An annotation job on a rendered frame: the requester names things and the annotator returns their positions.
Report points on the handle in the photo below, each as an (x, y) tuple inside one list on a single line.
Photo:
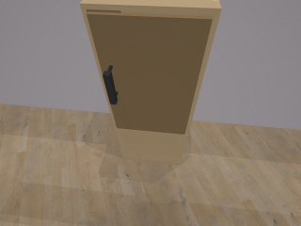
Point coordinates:
[(110, 86)]

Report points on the cupboard door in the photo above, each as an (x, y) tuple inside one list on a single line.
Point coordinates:
[(156, 60)]

